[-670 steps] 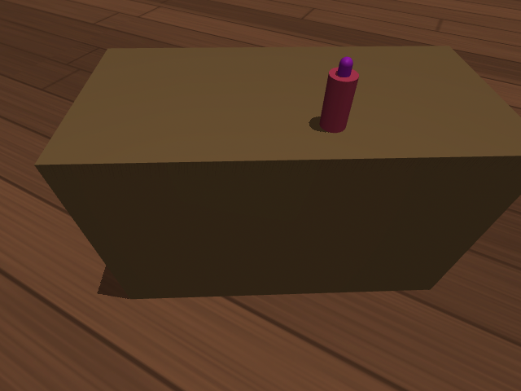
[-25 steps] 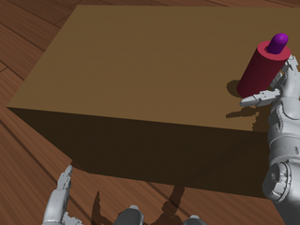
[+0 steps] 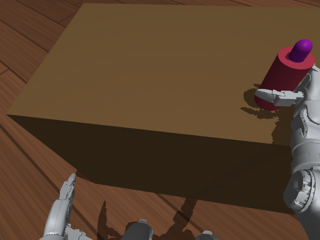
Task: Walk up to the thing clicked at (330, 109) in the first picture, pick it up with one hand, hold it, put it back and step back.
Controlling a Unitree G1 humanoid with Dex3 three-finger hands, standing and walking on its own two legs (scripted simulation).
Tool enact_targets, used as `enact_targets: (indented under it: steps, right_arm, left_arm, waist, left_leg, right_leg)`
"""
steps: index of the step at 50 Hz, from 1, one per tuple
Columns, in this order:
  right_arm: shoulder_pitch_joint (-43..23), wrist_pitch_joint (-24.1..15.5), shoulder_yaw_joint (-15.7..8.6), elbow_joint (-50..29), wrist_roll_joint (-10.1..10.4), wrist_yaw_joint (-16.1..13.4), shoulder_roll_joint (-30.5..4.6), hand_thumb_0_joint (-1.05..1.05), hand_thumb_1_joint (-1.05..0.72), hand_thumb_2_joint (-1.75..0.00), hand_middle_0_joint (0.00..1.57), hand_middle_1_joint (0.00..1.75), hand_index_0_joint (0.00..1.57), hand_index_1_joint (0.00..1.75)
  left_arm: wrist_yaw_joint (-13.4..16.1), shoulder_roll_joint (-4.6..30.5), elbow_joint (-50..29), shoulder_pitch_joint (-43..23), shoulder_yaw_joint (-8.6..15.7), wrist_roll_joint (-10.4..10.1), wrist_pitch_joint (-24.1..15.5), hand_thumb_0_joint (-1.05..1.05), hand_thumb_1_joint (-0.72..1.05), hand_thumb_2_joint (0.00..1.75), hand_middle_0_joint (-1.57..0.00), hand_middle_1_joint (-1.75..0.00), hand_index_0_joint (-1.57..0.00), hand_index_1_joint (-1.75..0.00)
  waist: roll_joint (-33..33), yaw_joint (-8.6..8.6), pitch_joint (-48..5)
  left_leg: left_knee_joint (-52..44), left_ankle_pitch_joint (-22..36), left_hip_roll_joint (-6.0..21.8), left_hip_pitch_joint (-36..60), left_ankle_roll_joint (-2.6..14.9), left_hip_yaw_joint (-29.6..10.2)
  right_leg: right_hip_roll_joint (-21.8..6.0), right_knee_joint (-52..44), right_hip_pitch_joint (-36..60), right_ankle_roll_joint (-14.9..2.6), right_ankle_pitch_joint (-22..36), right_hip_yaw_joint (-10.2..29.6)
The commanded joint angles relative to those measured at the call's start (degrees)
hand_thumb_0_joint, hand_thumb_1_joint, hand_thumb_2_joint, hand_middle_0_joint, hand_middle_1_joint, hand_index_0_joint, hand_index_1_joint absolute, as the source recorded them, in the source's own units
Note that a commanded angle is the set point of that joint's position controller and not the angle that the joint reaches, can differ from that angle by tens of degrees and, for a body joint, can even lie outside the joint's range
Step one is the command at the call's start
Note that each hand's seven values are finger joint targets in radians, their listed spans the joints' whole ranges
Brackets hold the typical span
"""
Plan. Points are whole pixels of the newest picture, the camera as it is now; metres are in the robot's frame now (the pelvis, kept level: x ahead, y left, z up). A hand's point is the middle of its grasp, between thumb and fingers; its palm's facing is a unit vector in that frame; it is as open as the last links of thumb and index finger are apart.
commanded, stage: close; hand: right
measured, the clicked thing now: (284, 75) +0.49 -0.22 +0.12
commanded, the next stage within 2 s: settle in 0.08 s
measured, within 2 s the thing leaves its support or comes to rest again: leaves its support in 0.48 s
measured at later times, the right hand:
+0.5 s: hand (284, 83) +0.48 -0.23 +0.11, palm faces +0.21 +0.98 +0.01, open 9.8 cm
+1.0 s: hand (292, 68) +0.48 -0.23 +0.15, palm faces +0.20 +0.98 +0.01, open 9.9 cm
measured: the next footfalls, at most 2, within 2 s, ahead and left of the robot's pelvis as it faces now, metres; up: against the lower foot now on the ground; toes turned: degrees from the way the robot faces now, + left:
none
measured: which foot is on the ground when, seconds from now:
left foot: down 0.00-1.00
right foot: down 0.00-1.00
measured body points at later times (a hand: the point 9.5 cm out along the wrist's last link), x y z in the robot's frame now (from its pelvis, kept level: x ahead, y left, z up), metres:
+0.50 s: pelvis +0.00 +0.00 +0.01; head +0.08 -0.02 +0.45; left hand +0.15 +0.26 -0.03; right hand +0.46 -0.28 +0.11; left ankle +0.02 +0.14 -0.68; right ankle -0.01 -0.13 -0.68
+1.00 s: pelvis +0.01 +0.00 +0.02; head +0.07 -0.01 +0.47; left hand +0.15 +0.26 -0.02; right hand +0.47 -0.28 +0.15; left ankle +0.02 +0.14 -0.68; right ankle -0.01 -0.13 -0.68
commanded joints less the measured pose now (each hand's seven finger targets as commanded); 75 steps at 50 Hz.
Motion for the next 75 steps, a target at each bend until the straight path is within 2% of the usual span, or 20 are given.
enact_targets:
  steps: [1,13,17,26,28,30,33,39,48,51,54,57,60,62,63,65,68,70,73,75]
  right_arm:
    - [-21.94,-4.18,0.05,-9.38,-0.12,0.45,-12.77,0.00,-0.08,-0.73,1.15,0.96,1.15,0.96]
    - [-26.42,-4.24,-1.77,-15.70,0.15,0.13,-16.62,0.00,-0.35,-1.22,1.25,1.32,1.27,1.32]
    - [-27.84,-3.80,0.29,-16.72,0.47,0.93,-15.09,0.00,-0.27,-1.22,1.25,1.34,1.28,1.34]
    - [-33.83,-1.96,-0.59,-24.08,1.03,-1.39,-18.89,0.00,-0.20,-1.22,1.25,1.34,1.28,1.35]
    - [-27.80,-0.71,3.74,-16.65,1.50,-0.73,-10.72,0.00,-0.20,-1.22,1.24,1.34,1.28,1.34]
    - [-32.85,-1.43,-0.60,-23.63,1.15,-1.01,-19.37,0.00,-0.21,-1.23,1.25,1.36,1.29,1.36]
    - [-29.05,0.24,2.45,-16.30,1.78,-0.12,-12.95,0.00,-0.17,-1.26,1.26,1.39,1.30,1.39]
    - [-28.09,1.02,1.81,-13.20,1.60,0.18,-13.58,0.00,-0.21,-1.26,1.26,1.38,1.30,1.38]
    - [-37.74,1.01,-0.59,-27.95,2.14,-0.73,-19.11,0.00,-0.25,-1.34,1.26,1.44,1.31,1.44]
    - [-27.24,2.78,3.03,-14.67,2.47,-0.64,-10.31,0.00,-0.24,-1.34,1.27,1.45,1.32,1.45]
    - [-40.22,0.76,-1.70,-30.92,1.27,-1.86,-23.02,0.00,-0.27,-1.37,1.28,1.47,1.33,1.47]
    - [-28.47,2.90,4.74,-16.03,2.23,-1.00,-8.86,0.00,-0.16,-1.34,1.27,1.45,1.32,1.45]
    - [-37.36,1.86,-0.87,-29.24,1.65,-2.19,-20.93,0.00,-0.19,-1.34,1.29,1.46,1.33,1.46]
    - [-25.36,4.04,4.46,-15.87,2.36,-1.28,-9.15,0.00,-0.12,-1.34,1.27,1.46,1.32,1.46]
    - [-29.35,3.42,5.99,-21.37,2.84,-1.03,-7.41,0.00,-0.12,-1.32,1.25,1.43,1.30,1.43]
    - [-37.26,2.25,0.49,-32.79,2.45,-2.08,-18.76,0.00,-0.19,-1.30,1.26,1.41,1.30,1.41]
    - [-22.77,5.59,3.60,-20.81,3.54,-1.47,-9.41,0.00,-0.13,-1.33,1.27,1.45,1.32,1.45]
    - [-35.33,4.19,2.14,-37.02,3.88,-1.99,-14.65,0.00,-0.19,-1.30,1.27,1.42,1.31,1.42]
    - [-23.05,8.09,4.85,-27.90,3.87,-2.01,-8.80,0.00,-0.19,-1.32,1.29,1.45,1.34,1.45]
    - [-28.95,7.96,4.21,-38.94,4.90,-2.42,-9.69,0.00,-0.22,-1.30,1.29,1.43,1.33,1.43]
  left_arm:
    - [0.11,7.17,-5.93,4.53,3.97,-0.13,-2.65,0.00,-0.55,0.05,-0.05,-0.05,-0.05,-0.05]
    - [0.79,9.15,-9.41,-0.42,5.11,-0.75,-2.28,0.00,-0.58,0.06,-0.06,-0.05,-0.05,-0.06]
    - [0.55,6.23,-6.43,1.70,2.37,-0.71,-2.25,0.00,-0.56,0.06,-0.06,-0.05,-0.05,-0.06]
    - [2.22,10.39,-4.96,-3.85,5.91,-0.86,-3.38,0.00,-0.55,0.06,-0.05,-0.05,-0.05,-0.06]
    - [1.82,8.08,-3.46,-1.78,3.69,-1.18,-3.07,0.00,-0.55,0.06,-0.05,-0.06,-0.05,-0.06]
    - [2.56,11.15,-5.85,-3.85,6.12,-1.37,-3.41,0.00,-0.56,0.06,-0.05,-0.05,-0.05,-0.06]
    - [1.87,7.17,2.03,0.94,3.64,-1.41,-2.92,0.00,-0.55,0.06,-0.05,-0.05,-0.05,-0.05]
    - [1.49,7.37,3.22,1.72,3.71,-1.37,-3.08,0.00,-0.55,0.06,-0.05,-0.05,-0.05,-0.06]
    - [2.20,10.48,-6.24,-6.46,5.27,-1.77,-4.54,0.00,-0.55,0.06,-0.05,-0.05,-0.04,-0.05]
    - [1.63,5.57,5.34,1.96,2.15,-1.68,-3.47,0.00,-0.55,0.06,-0.05,-0.05,-0.04,-0.05]
    - [2.80,10.82,-5.43,-8.23,5.57,-1.69,-4.59,0.00,-0.55,0.06,-0.05,-0.05,-0.04,-0.05]
    - [1.90,5.54,5.60,0.94,2.37,-1.81,-3.56,0.00,-0.54,0.05,-0.05,-0.06,-0.05,-0.06]
    - [3.00,11.95,-2.29,-6.42,6.86,-1.57,-4.53,0.00,-0.55,0.05,-0.05,-0.06,-0.05,-0.05]
    - [1.92,5.48,8.77,3.01,2.51,-1.56,-3.36,0.00,-0.54,0.05,-0.05,-0.06,-0.05,-0.06]
    - [1.74,4.35,5.18,-1.89,1.33,-1.99,-3.91,0.00,-0.54,0.05,-0.05,-0.06,-0.05,-0.06]
    - [2.94,9.47,-3.49,-10.59,4.54,-2.16,-5.12,0.00,-0.55,0.05,-0.05,-0.05,-0.05,-0.05]
    - [2.41,6.65,9.22,1.75,3.98,-2.18,-3.46,0.00,-0.54,0.05,-0.04,-0.06,-0.05,-0.05]
    - [2.76,7.76,-3.30,-9.51,3.12,-2.40,-5.04,0.00,-0.55,0.05,-0.04,-0.05,-0.05,-0.05]
    - [2.93,6.30,6.04,-0.83,3.14,-2.40,-3.50,0.00,-0.55,0.06,-0.04,-0.05,-0.04,-0.05]
    - [3.19,6.74,2.03,-5.09,3.69,-2.74,-4.36,0.00,-0.54,0.05,-0.04,-0.05,-0.04,-0.05]
  waist:
    - [-6.50,0.80,-21.03]
    - [-3.68,-0.92,-26.79]
    - [-8.30,-1.09,-25.55]
    - [-9.09,-1.23,-28.27]
    - [-5.41,-0.58,-23.68]
    - [-6.43,-1.17,-30.58]
    - [-6.91,-1.05,-20.87]
    - [-6.95,-1.19,-19.79]
    - [-6.99,-2.15,-30.75]
    - [-5.16,-1.87,-15.88]
    - [-8.09,-3.48,-33.12]
    - [-5.30,-1.43,-17.31]
    - [-7.87,-3.42,-31.67]
    - [-6.81,-2.87,-15.94]
    - [-6.30,-2.80,-18.44]
    - [-7.00,-4.59,-31.62]
    - [-5.22,-3.81,-17.50]
    - [-7.13,-4.70,-30.11]
    - [-4.39,-5.45,-18.30]
    - [-4.97,-5.62,-23.24]
  left_leg:
    - [-4.30,17.96,-2.00,9.38,2.29,2.12]
    - [-5.14,19.92,-1.56,17.62,2.04,1.83]
    - [-5.53,20.19,-1.62,15.57,2.25,1.69]
    - [-7.84,19.74,-1.67,17.38,2.35,2.18]
    - [-8.48,19.73,-2.09,16.84,2.28,2.95]
    - [-8.28,24.19,-1.47,20.14,2.13,2.26]
    - [-9.30,22.03,-1.57,17.09,2.21,2.52]
    - [-10.10,21.39,-1.89,16.27,2.11,2.70]
    - [-11.01,24.02,-1.58,22.49,2.08,2.37]
    - [-12.62,18.96,-1.87,18.47,2.18,2.78]
    - [-11.70,24.69,-1.27,24.88,1.81,1.77]
    - [-13.33,20.91,-1.75,19.39,1.93,2.34]
    - [-12.33,26.06,-1.40,24.53,1.81,2.04]
    - [-13.85,21.92,-1.62,20.78,2.00,2.53]
    - [-14.07,21.97,-1.39,22.18,1.88,2.22]
    - [-13.30,26.11,-0.98,28.13,1.65,1.75]
    - [-14.48,24.02,-1.56,23.50,1.93,2.67]
    - [-14.33,26.52,-1.10,27.59,1.79,2.24]
    - [-14.96,25.75,-0.99,27.92,1.90,2.63]
    - [-15.39,26.48,-0.80,29.04,1.73,2.58]
  right_leg:
    - [1.32,-5.86,12.80,-0.92,22.38,-0.25]
    - [1.68,-6.84,12.00,-1.56,20.84,-0.25]
    - [1.90,-7.26,15.53,-1.08,22.67,-0.71]
    - [1.77,-9.18,20.67,-1.03,22.53,-0.55]
    - [1.69,-10.24,19.84,-1.06,24.00,0.00]
    - [1.66,-9.75,22.83,-1.10,27.66,-0.47]
    - [1.74,-11.02,20.56,-0.96,26.32,-0.53]
    - [1.28,-12.03,21.82,-0.40,28.71,-0.47]
    - [1.36,-13.19,27.29,-0.64,29.01,-0.70]
    - [1.50,-15.09,21.00,-0.80,23.45,-0.71]
    - [1.55,-13.67,27.93,-0.88,28.11,-1.28]
    - [1.69,-15.29,23.20,-0.91,24.65,-1.03]
    - [1.60,-14.20,29.29,-0.77,30.09,-1.33]
    - [1.99,-15.83,23.06,-0.68,25.27,-1.54]
    - [1.91,-16.23,23.65,-0.89,24.46,-1.46]
    - [1.75,-15.49,28.21,-0.87,28.05,-1.85]
    - [1.88,-16.99,25.48,-0.64,27.33,-1.47]
    - [1.54,-16.41,31.41,-0.58,30.68,-1.55]
    - [2.31,-18.04,25.91,-0.77,27.44,-2.10]
    - [1.93,-18.39,29.81,-0.92,28.90,-1.85]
